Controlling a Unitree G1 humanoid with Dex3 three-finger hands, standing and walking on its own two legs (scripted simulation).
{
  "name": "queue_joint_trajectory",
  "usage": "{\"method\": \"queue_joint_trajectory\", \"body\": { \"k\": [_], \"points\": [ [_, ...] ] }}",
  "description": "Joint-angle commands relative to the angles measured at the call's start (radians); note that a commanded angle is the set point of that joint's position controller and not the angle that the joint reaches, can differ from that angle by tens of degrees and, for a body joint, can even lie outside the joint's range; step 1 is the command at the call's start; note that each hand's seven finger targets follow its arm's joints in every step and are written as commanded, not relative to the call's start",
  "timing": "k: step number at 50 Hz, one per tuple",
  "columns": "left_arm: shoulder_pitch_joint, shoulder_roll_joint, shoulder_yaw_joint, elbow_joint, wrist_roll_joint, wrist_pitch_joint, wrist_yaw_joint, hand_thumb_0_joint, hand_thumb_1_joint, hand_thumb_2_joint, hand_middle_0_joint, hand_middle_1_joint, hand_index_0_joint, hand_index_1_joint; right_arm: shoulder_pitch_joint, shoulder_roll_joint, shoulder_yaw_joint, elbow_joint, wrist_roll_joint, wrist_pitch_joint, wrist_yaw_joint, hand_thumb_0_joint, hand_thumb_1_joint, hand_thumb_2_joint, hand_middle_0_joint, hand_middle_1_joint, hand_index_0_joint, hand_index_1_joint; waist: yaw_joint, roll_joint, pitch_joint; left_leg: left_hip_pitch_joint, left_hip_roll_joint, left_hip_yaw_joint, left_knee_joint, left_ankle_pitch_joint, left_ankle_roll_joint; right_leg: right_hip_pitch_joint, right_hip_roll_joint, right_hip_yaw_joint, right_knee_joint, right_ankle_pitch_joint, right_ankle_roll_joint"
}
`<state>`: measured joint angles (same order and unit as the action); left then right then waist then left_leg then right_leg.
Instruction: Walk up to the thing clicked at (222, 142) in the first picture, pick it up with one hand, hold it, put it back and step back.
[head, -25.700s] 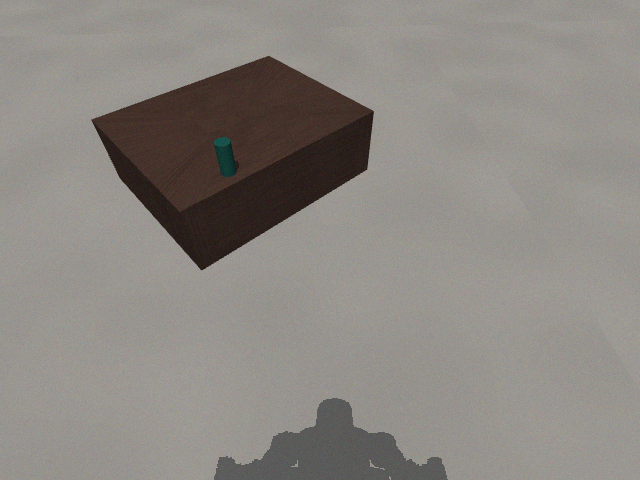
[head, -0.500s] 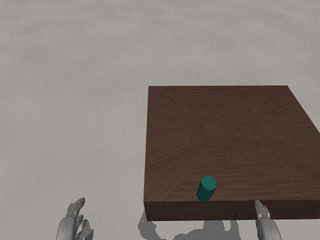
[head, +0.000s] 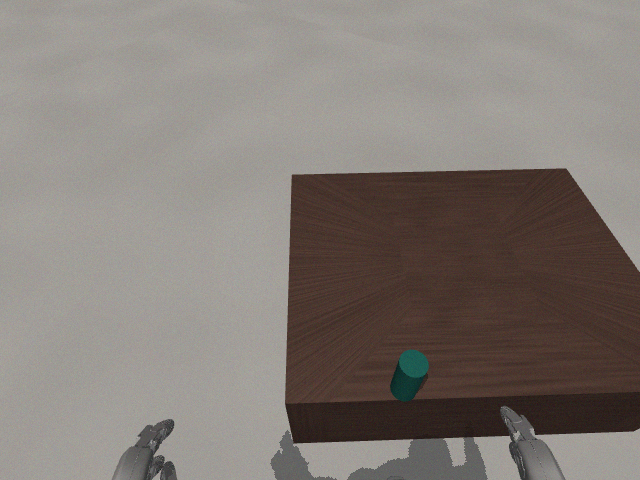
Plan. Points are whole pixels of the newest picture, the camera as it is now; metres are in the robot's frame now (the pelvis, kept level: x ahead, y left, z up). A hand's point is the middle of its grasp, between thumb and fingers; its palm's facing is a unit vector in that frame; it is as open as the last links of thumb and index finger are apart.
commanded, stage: stand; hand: right
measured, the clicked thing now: (408, 376) +0.39 -0.17 -0.33
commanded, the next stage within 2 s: none
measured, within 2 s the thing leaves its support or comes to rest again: neither
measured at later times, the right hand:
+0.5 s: hand out of the picture +0.06 -0.26 -0.12, palm faces -0.05 +0.94 -0.34, open 7.7 cm
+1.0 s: hand out of the picture +0.04 -0.26 -0.12, palm faces -0.05 +0.94 -0.33, open 7.4 cm
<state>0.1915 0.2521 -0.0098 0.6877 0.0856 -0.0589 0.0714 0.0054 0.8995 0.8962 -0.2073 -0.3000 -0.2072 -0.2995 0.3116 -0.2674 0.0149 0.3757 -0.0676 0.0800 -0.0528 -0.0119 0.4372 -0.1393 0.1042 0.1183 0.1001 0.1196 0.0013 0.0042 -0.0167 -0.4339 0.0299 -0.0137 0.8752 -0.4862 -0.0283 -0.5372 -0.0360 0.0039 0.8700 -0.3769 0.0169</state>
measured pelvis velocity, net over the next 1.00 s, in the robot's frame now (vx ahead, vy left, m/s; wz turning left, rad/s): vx -0.01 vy -0.01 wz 0.01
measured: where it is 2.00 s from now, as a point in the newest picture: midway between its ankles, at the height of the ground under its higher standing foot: outside the picture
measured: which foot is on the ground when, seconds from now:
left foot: down 0.00-1.00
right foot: down 0.00-1.00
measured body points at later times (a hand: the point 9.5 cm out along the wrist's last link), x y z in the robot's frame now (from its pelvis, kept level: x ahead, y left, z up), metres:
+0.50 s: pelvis +0.01 -0.02 +0.04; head +0.02 -0.03 +0.49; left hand +0.08 +0.27 -0.09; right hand +0.06 -0.31 -0.10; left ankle -0.02 +0.14 -0.70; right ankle +0.04 -0.13 -0.70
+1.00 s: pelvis -0.01 -0.01 +0.05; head -0.01 -0.02 +0.50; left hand +0.05 +0.29 -0.09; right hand +0.04 -0.31 -0.09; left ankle -0.02 +0.14 -0.70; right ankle +0.04 -0.13 -0.70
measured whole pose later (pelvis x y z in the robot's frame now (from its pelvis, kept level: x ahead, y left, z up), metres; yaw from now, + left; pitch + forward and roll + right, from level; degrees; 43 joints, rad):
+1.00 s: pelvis -0.01 -0.01 +0.05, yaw +1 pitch -4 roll +0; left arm 0.12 0.33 0.03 1.18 0.02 0.00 -0.01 0.00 0.90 0.89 -0.20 -0.30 -0.20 -0.30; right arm 0.20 -0.33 0.00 1.12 -0.03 0.00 -0.01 0.00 -0.90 -0.90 0.20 0.30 0.20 0.30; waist 0.01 0.01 0.06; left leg -0.09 0.05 -0.02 0.40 -0.24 -0.05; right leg -0.18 -0.02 -0.03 0.39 -0.14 0.00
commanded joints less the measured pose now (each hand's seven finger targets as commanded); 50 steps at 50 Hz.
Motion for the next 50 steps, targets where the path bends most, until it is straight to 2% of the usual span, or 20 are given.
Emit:
{"method": "queue_joint_trajectory", "body": {
  "k": [1, 2, 4, 7, 10, 12, 16, 19, 21, 23, 27, 30, 32, 35, 39, 43, 44, 45, 46, 50],
  "points": [
    [-0.037, 0.210, 0.087, -0.023, -0.029, -0.006, -0.056, 0.000, 0.900, 0.900, -0.200, -0.300, -0.200, -0.301, -0.068, -0.213, -0.096, 0.070, 0.014, -0.105, 0.023, 0.000, -0.039, -0.625, 0.200, 0.300, 0.200, 0.300, 0.014, 0.063, -0.059, -0.027, 0.082, -0.122, -0.275, 0.141, 0.085, 0.182, -0.001, 0.015, -0.156, 0.130, -0.070],
    [-0.031, 0.213, 0.089, -0.001, -0.030, -0.004, -0.063, 0.000, 0.900, 0.900, -0.200, -0.300, -0.200, -0.301, -0.077, -0.212, -0.098, 0.102, 0.021, -0.107, 0.026, 0.000, -0.119, -0.705, 0.200, 0.300, 0.200, 0.300, 0.018, 0.035, -0.067, -0.016, 0.069, -0.104, -0.261, 0.146, 0.073, 0.203, -0.007, 0.025, -0.176, 0.140, -0.076],
    [-0.051, 0.217, 0.090, 0.043, -0.033, 0.000, -0.070, 0.000, 0.900, 0.900, -0.200, -0.300, -0.200, -0.301, -0.075, -0.207, -0.093, 0.171, 0.020, -0.114, 0.024, 0.000, -0.279, -0.865, 0.200, 0.300, 0.200, 0.300, 0.002, -0.008, -0.053, 0.014, 0.047, -0.075, -0.253, 0.173, 0.064, 0.204, -0.027, 0.061, -0.218, 0.156, -0.082],
    [-0.061, 0.240, 0.094, 0.095, -0.035, 0.004, -0.070, 0.000, 0.900, 0.900, -0.200, -0.300, -0.200, -0.301, -0.064, -0.211, -0.092, 0.262, 0.018, -0.116, 0.024, 0.000, -0.519, -0.900, 0.200, 0.300, 0.200, 0.300, -0.009, -0.032, -0.019, 0.062, 0.036, -0.064, -0.273, 0.163, 0.065, 0.192, -0.051, 0.100, -0.303, 0.088, -0.086],
    [-0.061, 0.253, 0.094, 0.147, -0.044, 0.006, -0.066, 0.000, 0.900, 0.900, -0.200, -0.300, -0.200, -0.301, -0.057, -0.212, -0.088, 0.341, 0.023, -0.120, 0.022, 0.000, -0.759, -0.900, 0.200, 0.300, 0.200, 0.300, -0.012, -0.057, -0.051, 0.143, 0.034, -0.045, -0.276, 0.261, 0.057, 0.238, -0.073, 0.115, -0.341, 0.207, -0.088],
    [-0.054, 0.257, 0.093, 0.180, -0.050, 0.010, -0.062, 0.000, 0.900, 0.900, -0.200, -0.300, -0.200, -0.301, -0.049, -0.224, -0.086, 0.391, 0.026, -0.123, 0.019, 0.000, -0.900, -0.900, 0.200, 0.300, 0.200, 0.300, -0.009, -0.030, -0.058, 0.163, 0.048, -0.055, -0.313, 0.335, 0.057, 0.290, -0.068, 0.095, -0.335, 0.303, -0.081],
    [-0.045, 0.263, 0.088, 0.251, -0.057, 0.021, -0.057, 0.000, 0.900, 0.900, -0.200, -0.300, -0.200, -0.301, -0.064, -0.229, -0.073, 0.471, 0.032, -0.119, 0.013, 0.000, -0.900, -0.900, 0.200, 0.300, 0.200, 0.300, -0.001, -0.046, -0.052, 0.210, 0.054, -0.046, -0.359, 0.384, 0.046, 0.353, -0.080, 0.096, -0.397, 0.368, -0.076],
    [-0.069, 0.283, 0.088, 0.289, -0.060, 0.028, -0.057, 0.000, 0.900, 0.900, -0.200, -0.300, -0.200, -0.301, -0.064, -0.234, -0.063, 0.525, 0.035, -0.113, 0.012, 0.000, -0.900, -0.900, 0.200, 0.300, 0.200, 0.300, -0.011, -0.054, -0.005, 0.221, 0.054, -0.043, -0.413, 0.331, 0.038, 0.357, -0.085, 0.109, -0.470, 0.271, -0.067],
    [-0.083, 0.280, 0.086, 0.308, -0.062, 0.032, -0.056, 0.000, 0.900, 0.900, -0.200, -0.300, -0.200, -0.301, -0.066, -0.244, -0.061, 0.554, 0.035, -0.115, 0.012, 0.000, -0.900, -0.900, 0.200, 0.300, 0.200, 0.300, -0.011, -0.015, -0.011, 0.223, 0.069, -0.055, -0.449, 0.370, 0.035, 0.396, -0.074, 0.086, -0.462, 0.310, -0.063],
    [-0.069, 0.270, 0.083, 0.334, -0.068, 0.035, -0.058, 0.000, 0.900, 0.900, -0.200, -0.300, -0.200, -0.301, -0.084, -0.250, -0.057, 0.580, 0.037, -0.119, 0.011, 0.000, -0.900, -0.900, 0.200, 0.300, 0.200, 0.300, 0.005, 0.006, -0.011, 0.238, 0.082, -0.066, -0.477, 0.411, 0.033, 0.420, -0.066, 0.067, -0.455, 0.350, -0.057],
    [-0.095, 0.276, 0.080, 0.369, -0.064, 0.035, -0.060, 0.000, 0.900, 0.900, -0.200, -0.300, -0.200, -0.301, -0.102, -0.243, -0.050, 0.619, 0.038, -0.111, 0.013, 0.000, -0.900, -0.900, 0.200, 0.300, 0.200, 0.300, 0.006, -0.006, 0.041, 0.217, 0.078, -0.060, -0.517, 0.306, 0.030, 0.419, -0.068, 0.076, -0.511, 0.228, -0.049],
    [-0.108, 0.273, 0.078, 0.388, -0.065, 0.038, -0.063, 0.000, 0.900, 0.900, -0.200, -0.300, -0.200, -0.301, -0.111, -0.245, -0.049, 0.640, 0.036, -0.112, 0.015, 0.000, -0.900, -0.900, 0.200, 0.300, 0.200, 0.300, 0.007, 0.024, 0.061, 0.206, 0.080, -0.063, -0.546, 0.257, 0.030, 0.416, -0.062, 0.071, -0.527, 0.182, -0.045],
    [-0.101, 0.270, 0.076, 0.402, -0.062, 0.036, -0.064, 0.000, 0.900, 0.900, -0.200, -0.300, -0.200, -0.301, -0.126, -0.250, -0.052, 0.646, 0.039, -0.110, 0.017, 0.000, -0.900, -0.900, 0.200, 0.300, 0.200, 0.300, 0.013, -0.001, 0.058, 0.223, 0.078, -0.061, -0.546, 0.258, 0.032, 0.407, -0.066, 0.075, -0.543, 0.163, -0.044],
    [-0.134, 0.280, 0.077, 0.404, -0.065, 0.035, -0.066, 0.000, 0.900, 0.900, -0.200, -0.300, -0.200, -0.301, -0.110, -0.245, -0.052, 0.664, 0.037, -0.108, 0.020, 0.000, -0.900, -0.900, 0.200, 0.300, 0.200, 0.300, 0.000, -0.002, 0.069, 0.221, 0.074, -0.053, -0.547, 0.248, 0.032, 0.392, -0.073, 0.090, -0.568, 0.131, -0.044],
    [-0.129, 0.280, 0.075, 0.421, -0.067, 0.039, -0.068, 0.000, 0.900, 0.900, -0.200, -0.300, -0.200, -0.301, -0.130, -0.253, -0.056, 0.672, 0.037, -0.106, 0.023, 0.000, -0.900, -0.900, 0.200, 0.300, 0.200, 0.300, 0.010, 0.000, 0.080, 0.198, 0.075, -0.062, -0.573, 0.191, 0.037, 0.396, -0.066, 0.083, -0.573, 0.095, -0.035],
    [-0.121, 0.269, 0.069, 0.433, -0.067, 0.037, -0.069, 0.000, 0.900, 0.900, -0.200, -0.300, -0.200, -0.301, -0.142, -0.257, -0.054, 0.675, 0.039, -0.111, 0.024, 0.000, -0.900, -0.900, 0.200, 0.300, 0.200, 0.300, 0.013, 0.012, 0.053, 0.215, 0.086, -0.069, -0.588, 0.224, 0.040, 0.421, -0.067, 0.074, -0.553, 0.170, -0.036],
    [-0.122, 0.273, 0.068, 0.434, -0.067, 0.037, -0.069, 0.000, 0.900, 0.900, -0.200, -0.300, -0.200, -0.301, -0.141, -0.259, -0.053, 0.677, 0.039, -0.112, 0.024, 0.000, -0.900, -0.900, 0.200, 0.300, 0.200, 0.300, 0.012, 0.005, 0.056, 0.214, 0.085, -0.068, -0.588, 0.217, 0.038, 0.423, -0.069, 0.076, -0.556, 0.168, -0.034],
    [-0.121, 0.280, 0.067, 0.435, -0.065, 0.037, -0.068, 0.000, 0.900, 0.900, -0.200, -0.300, -0.200, -0.301, -0.147, -0.258, -0.053, 0.676, 0.040, -0.109, 0.027, 0.000, -0.900, -0.900, 0.200, 0.300, 0.200, 0.300, 0.013, -0.014, 0.061, 0.223, 0.077, -0.062, -0.580, 0.211, 0.037, 0.401, -0.072, 0.082, -0.570, 0.118, -0.034],
    [-0.132, 0.288, 0.069, 0.432, -0.066, 0.037, -0.069, 0.000, 0.900, 0.900, -0.200, -0.300, -0.200, -0.301, -0.136, -0.257, -0.052, 0.682, 0.038, -0.109, 0.025, 0.000, -0.900, -0.900, 0.200, 0.300, 0.200, 0.300, 0.006, -0.011, 0.057, 0.228, 0.085, -0.064, -0.586, 0.224, 0.037, 0.403, -0.073, 0.083, -0.564, 0.149, -0.034],
    [-0.130, 0.289, 0.063, 0.434, -0.069, 0.036, -0.067, 0.000, 0.900, 0.900, -0.200, -0.300, -0.200, -0.301, -0.136, -0.259, -0.051, 0.689, 0.040, -0.106, 0.028, 0.000, -0.900, -0.900, 0.200, 0.300, 0.200, 0.300, 0.003, -0.011, 0.047, 0.241, 0.084, -0.059, -0.578, 0.235, 0.041, 0.398, -0.082, 0.092, -0.575, 0.152, -0.035]
  ]
}}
